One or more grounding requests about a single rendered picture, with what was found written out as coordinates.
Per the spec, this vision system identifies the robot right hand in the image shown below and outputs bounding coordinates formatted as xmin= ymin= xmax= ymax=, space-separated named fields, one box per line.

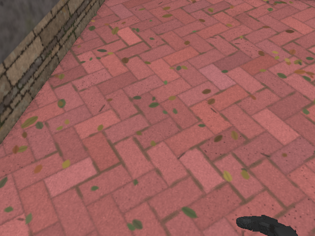
xmin=236 ymin=214 xmax=298 ymax=236

